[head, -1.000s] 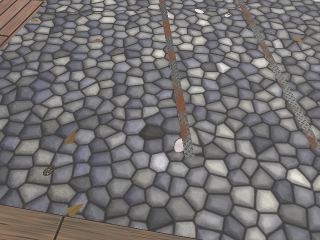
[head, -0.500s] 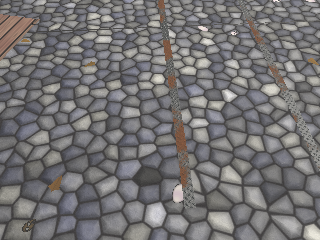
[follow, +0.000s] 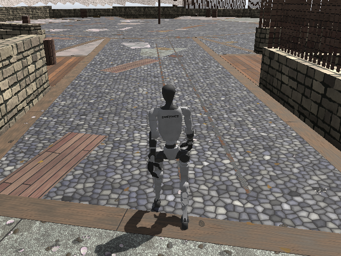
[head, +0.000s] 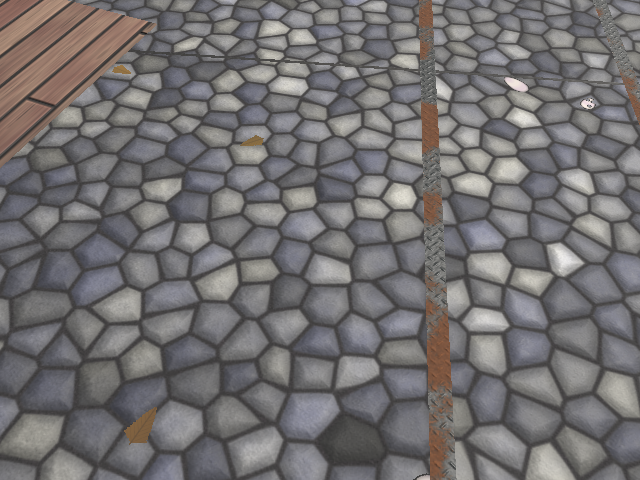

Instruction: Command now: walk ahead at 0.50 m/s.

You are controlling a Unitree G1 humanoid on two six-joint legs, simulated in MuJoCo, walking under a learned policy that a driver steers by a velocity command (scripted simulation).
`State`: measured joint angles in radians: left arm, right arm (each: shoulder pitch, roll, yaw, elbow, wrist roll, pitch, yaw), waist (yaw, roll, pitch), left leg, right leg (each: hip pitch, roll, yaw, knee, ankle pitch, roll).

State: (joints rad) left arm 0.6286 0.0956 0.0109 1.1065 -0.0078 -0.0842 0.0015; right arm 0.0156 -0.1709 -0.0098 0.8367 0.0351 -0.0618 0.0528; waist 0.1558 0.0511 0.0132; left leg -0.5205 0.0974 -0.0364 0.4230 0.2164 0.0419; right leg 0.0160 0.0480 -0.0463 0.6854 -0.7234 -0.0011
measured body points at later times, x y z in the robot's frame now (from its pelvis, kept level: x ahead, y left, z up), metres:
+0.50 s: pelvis +0.29 +0.01 -0.05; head +0.31 +0.00 +0.40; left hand +0.53 +0.23 -0.13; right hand +0.24 -0.26 -0.19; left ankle +0.16 +0.13 -0.78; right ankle +0.43 -0.10 -0.77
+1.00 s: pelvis +0.55 +0.00 -0.04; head +0.57 +0.00 +0.41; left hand +0.50 +0.27 -0.17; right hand +0.76 -0.22 -0.14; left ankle +0.73 +0.14 -0.75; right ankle +0.42 -0.11 -0.78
